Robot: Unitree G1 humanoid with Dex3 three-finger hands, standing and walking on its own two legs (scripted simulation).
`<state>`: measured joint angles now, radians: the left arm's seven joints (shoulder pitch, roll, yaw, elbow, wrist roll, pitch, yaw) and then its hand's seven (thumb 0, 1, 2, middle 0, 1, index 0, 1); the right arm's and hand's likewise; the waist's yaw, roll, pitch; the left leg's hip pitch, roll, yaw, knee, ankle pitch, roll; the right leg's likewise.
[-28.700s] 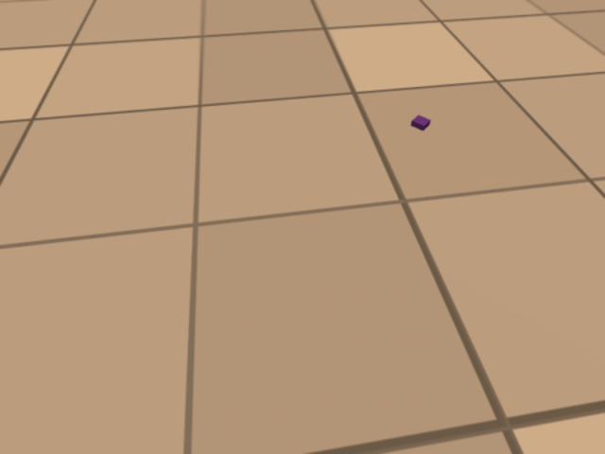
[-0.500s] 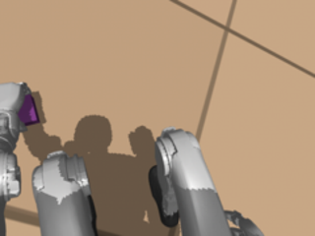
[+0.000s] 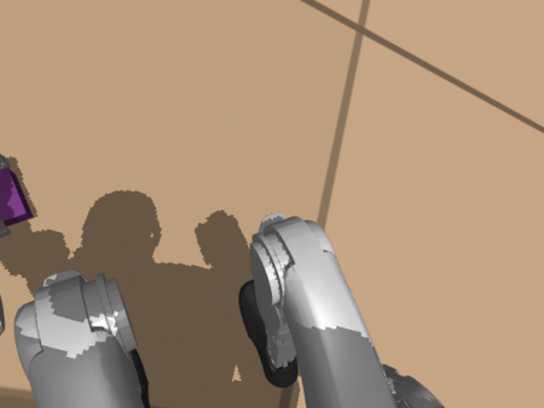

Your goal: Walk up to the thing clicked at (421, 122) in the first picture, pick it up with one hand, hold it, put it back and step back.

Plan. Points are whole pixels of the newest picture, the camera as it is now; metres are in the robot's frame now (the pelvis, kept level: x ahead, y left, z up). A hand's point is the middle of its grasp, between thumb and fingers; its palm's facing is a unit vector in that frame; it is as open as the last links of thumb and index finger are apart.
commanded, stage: rest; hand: left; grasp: from above
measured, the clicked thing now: out of the picture +0.44 +0.28 -0.25
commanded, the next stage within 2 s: open in 1.12 s
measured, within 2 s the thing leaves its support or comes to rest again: rests again in 0.74 s
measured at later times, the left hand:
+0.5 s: hand out of the picture +0.44 +0.28 -0.23, palm faces -0.42 -0.15 -0.89, open 10.1 cm
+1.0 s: hand out of the picture +0.44 +0.28 -0.24, palm faces -0.42 -0.15 -0.89, open 10.1 cm
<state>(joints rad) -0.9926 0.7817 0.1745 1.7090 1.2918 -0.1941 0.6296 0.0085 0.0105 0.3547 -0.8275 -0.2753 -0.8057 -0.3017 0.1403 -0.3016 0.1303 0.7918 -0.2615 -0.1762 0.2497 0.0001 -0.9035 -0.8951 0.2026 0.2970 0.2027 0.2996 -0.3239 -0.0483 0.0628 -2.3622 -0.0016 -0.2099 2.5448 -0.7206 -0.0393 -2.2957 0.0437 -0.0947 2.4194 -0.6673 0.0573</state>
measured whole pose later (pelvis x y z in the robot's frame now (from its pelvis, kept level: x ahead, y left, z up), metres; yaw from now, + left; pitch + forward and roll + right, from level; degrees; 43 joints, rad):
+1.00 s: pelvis -0.01 +0.01 +0.00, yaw -3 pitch +26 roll -13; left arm -1.03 0.90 0.15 1.83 1.27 -0.18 0.73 0.00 0.00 0.35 -0.87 -0.21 -0.84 -0.25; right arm 0.09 -0.36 0.25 0.77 -0.30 -0.32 0.35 0.00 -0.91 -0.90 0.20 0.30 0.20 0.30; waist -0.38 -0.11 0.16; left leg -2.34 0.00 -0.27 2.59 -0.73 -0.03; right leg -2.24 0.06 -0.15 2.40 -0.65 0.07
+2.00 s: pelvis -0.01 +0.01 +0.00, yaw -4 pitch +26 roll -14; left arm -1.03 0.94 0.12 1.81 1.23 -0.18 0.71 0.00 -0.32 0.85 -0.33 -0.70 -0.28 -0.75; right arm 0.09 -0.36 0.28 0.72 -0.29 -0.33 0.34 0.00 -0.89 -0.90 0.20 0.30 0.20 0.30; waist -0.39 -0.13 0.19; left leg -2.32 0.01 -0.28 2.57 -0.72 -0.02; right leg -2.22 0.07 -0.16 2.37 -0.64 0.08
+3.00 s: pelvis -0.02 -0.01 +0.06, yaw +5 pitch +32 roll -6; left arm -1.00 0.65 -0.07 1.46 1.17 -0.17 0.28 0.00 -0.29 0.85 -0.28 -0.85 -0.28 -0.85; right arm 0.14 -0.32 0.08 0.70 -0.11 -0.07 0.15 0.00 -0.90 -0.90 0.20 0.30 0.20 0.30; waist -0.23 0.01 -0.07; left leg -2.23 0.00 -0.13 2.31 -0.64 -0.03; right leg -2.18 0.01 -0.05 2.24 -0.62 0.03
